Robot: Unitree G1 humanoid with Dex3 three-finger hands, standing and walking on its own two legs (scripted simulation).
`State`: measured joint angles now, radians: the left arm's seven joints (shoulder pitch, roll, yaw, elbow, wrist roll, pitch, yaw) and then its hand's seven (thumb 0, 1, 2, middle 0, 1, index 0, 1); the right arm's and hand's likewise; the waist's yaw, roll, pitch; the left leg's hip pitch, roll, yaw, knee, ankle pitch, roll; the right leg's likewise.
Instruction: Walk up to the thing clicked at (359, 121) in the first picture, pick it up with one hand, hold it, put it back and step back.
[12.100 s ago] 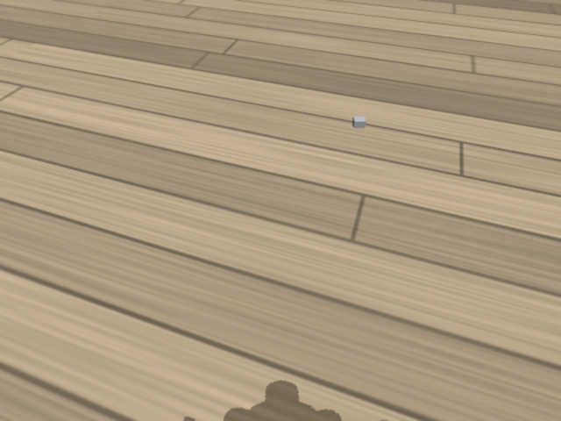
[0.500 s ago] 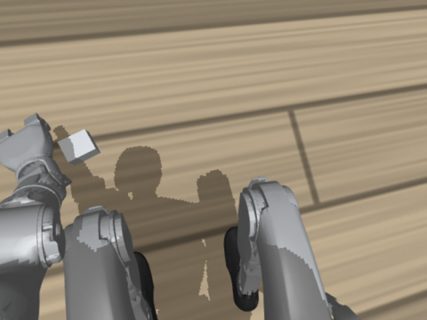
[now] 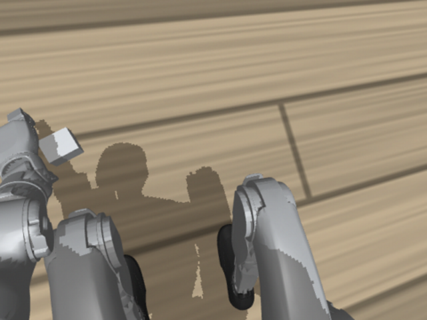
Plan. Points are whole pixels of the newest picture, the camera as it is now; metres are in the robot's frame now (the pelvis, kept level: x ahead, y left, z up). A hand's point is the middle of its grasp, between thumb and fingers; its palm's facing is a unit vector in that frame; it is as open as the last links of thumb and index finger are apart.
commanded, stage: rise first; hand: left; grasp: from above
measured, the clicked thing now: (61, 147) +0.48 +0.26 -0.30
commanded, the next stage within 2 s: approach in 1.66 s
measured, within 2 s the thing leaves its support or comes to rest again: neither
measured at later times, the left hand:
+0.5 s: hand (28, 155) +0.44 +0.29 -0.20, palm faces -0.36 -0.25 -0.90, open 13.0 cm
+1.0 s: hand (25, 156) +0.44 +0.29 -0.20, palm faces -0.36 -0.24 -0.90, open 12.9 cm
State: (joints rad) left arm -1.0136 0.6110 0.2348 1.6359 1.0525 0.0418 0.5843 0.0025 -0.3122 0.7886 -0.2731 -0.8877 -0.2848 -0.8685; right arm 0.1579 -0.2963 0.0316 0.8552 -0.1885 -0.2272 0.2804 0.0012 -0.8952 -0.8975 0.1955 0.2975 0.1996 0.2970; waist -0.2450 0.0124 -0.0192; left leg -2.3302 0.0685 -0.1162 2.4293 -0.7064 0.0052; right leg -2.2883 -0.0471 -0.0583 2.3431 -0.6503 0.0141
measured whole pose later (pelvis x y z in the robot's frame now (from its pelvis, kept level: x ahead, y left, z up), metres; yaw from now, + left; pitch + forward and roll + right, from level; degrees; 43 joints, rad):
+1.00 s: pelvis +0.00 +0.00 -0.01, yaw -1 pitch +33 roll -8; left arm -1.01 0.68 0.25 1.64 1.09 0.00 0.57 0.00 -0.33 0.81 -0.32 -0.80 -0.30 -0.81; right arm 0.17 -0.31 0.05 0.84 -0.20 -0.24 0.32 0.00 -0.90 -0.90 0.19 0.30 0.20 0.30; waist -0.26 0.00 0.00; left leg -2.35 0.06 -0.14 2.47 -0.71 0.01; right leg -2.29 -0.04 -0.08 2.36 -0.65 0.02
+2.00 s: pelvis +0.00 +0.00 -0.01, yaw -1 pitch +32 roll -8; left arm -1.07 0.69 0.21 1.73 1.12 -0.03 0.63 0.00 -0.35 0.84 -0.33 -0.75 -0.29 -0.78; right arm 0.17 -0.31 0.06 0.86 -0.24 -0.28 0.34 0.00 -0.89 -0.90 0.19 0.30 0.20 0.30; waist -0.29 -0.02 0.01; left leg -2.35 0.05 -0.15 2.47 -0.71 0.00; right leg -2.28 -0.05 -0.08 2.37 -0.65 0.02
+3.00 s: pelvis +0.00 +0.01 -0.01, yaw -3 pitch +31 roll -10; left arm -1.14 0.78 0.24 1.86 1.13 -0.02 0.69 0.00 -0.40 0.89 -0.24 -0.82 -0.21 -0.84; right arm 0.13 -0.32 0.14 0.81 -0.27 -0.34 0.39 0.00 -0.88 -0.89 0.19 0.30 0.20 0.30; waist -0.36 -0.05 0.09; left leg -2.35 0.05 -0.18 2.51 -0.73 0.01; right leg -2.27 -0.03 -0.11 2.37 -0.65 0.03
